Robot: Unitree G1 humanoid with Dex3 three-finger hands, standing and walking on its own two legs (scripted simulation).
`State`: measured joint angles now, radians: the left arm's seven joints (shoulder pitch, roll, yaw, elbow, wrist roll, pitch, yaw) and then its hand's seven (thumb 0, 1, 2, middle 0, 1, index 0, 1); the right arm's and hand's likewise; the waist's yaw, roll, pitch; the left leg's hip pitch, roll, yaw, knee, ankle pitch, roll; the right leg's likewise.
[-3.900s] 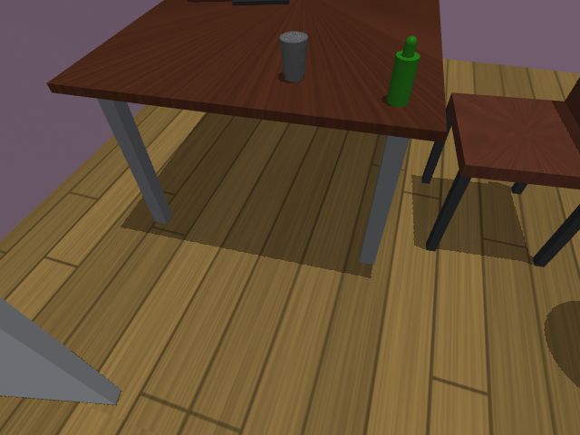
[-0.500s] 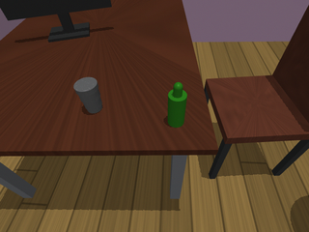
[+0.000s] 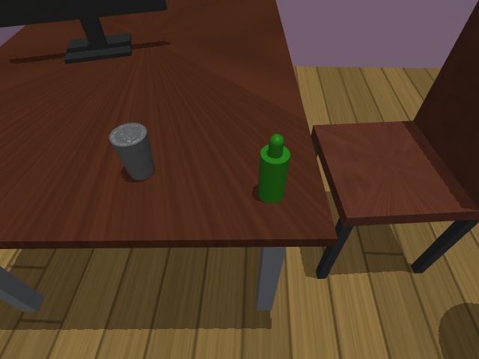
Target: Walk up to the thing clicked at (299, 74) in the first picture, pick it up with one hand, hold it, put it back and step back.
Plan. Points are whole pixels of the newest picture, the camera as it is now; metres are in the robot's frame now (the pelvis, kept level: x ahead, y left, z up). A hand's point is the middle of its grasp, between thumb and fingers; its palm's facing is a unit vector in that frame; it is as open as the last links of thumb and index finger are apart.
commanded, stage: walk up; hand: left
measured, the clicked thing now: (135, 153) +0.54 +0.26 +0.01
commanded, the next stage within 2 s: stand in 0.10 s
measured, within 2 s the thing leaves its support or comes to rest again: neither
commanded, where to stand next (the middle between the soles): +0.04 -0.01 m, yaw +1 degrees
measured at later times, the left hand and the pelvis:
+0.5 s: hand out of the picture +0.07 +0.26 -0.16, palm faces -0.03 -0.94 -0.34, open 7.4 cm; pelvis +0.00 +0.00 +0.00, yaw +0 degrees
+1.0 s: hand out of the picture +0.07 +0.26 -0.16, palm faces -0.04 -0.94 -0.34, open 7.4 cm; pelvis +0.01 +0.01 +0.00, yaw +0 degrees
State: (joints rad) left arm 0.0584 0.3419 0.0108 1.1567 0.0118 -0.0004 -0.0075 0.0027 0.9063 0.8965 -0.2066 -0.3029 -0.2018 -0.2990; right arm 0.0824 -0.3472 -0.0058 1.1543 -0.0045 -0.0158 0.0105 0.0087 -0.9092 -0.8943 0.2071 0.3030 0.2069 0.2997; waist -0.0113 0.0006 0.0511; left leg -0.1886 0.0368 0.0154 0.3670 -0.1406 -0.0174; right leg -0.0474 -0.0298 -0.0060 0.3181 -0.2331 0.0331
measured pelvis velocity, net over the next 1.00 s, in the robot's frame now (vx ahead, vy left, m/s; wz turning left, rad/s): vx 0.01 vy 0.01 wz -0.01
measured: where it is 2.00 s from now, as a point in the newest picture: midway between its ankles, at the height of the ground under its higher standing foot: outside the picture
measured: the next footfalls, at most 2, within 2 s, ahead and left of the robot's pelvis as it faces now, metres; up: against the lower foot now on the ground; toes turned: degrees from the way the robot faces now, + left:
none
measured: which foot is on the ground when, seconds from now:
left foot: down 0.00-1.00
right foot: down 0.00-1.00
